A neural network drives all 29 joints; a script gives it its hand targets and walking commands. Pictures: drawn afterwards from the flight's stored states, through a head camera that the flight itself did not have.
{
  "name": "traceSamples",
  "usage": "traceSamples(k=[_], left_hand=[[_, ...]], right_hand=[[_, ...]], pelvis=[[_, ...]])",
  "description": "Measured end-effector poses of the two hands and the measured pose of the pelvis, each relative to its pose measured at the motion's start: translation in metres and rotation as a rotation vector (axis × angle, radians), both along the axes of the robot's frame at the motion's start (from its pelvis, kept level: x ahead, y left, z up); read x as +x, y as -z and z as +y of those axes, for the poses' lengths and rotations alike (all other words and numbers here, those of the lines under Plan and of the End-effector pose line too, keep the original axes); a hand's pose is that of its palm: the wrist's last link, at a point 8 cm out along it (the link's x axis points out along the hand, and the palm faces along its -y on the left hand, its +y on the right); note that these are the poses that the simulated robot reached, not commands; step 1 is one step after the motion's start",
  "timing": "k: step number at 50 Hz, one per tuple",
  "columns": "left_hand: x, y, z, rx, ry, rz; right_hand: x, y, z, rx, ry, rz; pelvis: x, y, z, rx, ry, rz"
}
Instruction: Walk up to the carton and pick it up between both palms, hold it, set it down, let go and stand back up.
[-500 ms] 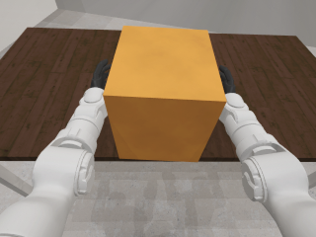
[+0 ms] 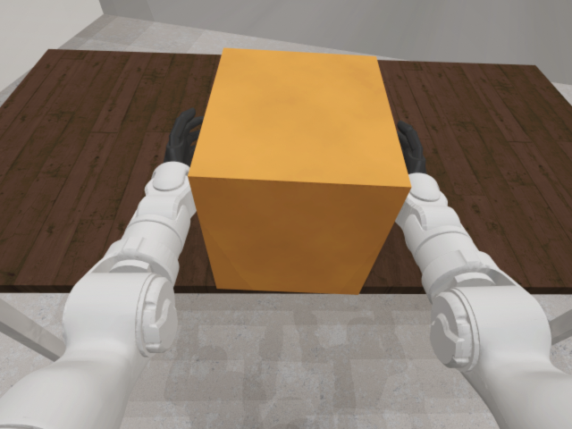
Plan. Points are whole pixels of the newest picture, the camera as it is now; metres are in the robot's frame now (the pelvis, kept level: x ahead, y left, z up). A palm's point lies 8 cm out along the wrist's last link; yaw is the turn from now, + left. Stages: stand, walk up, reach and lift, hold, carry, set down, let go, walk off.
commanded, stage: reach and lift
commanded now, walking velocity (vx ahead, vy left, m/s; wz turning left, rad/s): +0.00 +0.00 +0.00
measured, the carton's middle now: (293, 176) +0.49 +0.04 +0.07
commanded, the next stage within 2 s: none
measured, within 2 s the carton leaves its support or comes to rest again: leaves its support in 0.94 s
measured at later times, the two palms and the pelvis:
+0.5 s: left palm (179, 171) +0.44 +0.20 +0.11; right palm (411, 186) +0.45 -0.13 +0.11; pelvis +0.02 +0.00 +0.01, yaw +0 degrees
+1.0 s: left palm (176, 176) +0.42 +0.20 +0.12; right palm (414, 191) +0.43 -0.13 +0.12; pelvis +0.02 +0.00 +0.01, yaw +0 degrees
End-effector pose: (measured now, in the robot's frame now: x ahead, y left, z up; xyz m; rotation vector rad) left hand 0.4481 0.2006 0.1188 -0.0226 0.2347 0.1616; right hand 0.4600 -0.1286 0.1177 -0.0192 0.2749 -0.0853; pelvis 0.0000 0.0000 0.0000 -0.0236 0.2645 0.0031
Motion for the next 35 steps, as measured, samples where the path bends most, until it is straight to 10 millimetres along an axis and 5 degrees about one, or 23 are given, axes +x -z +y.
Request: traceSamples(k=[12, 35], left_hand=[[-0.009, 0.001, 0.000, 0.009, 0.031, -0.033], [-0.014, 0.003, 0.000, 0.010, 0.033, -0.009]], right_hand=[[-0.016, 0.003, -0.002, -0.018, 0.005, -0.094], [-0.017, 0.004, -0.002, -0.038, -0.010, -0.111]], pelvis=[[0.014, -0.008, 0.005, 0.021, 0.005, -0.136], [0.020, -0.008, 0.000, 0.028, 0.006, -0.171]])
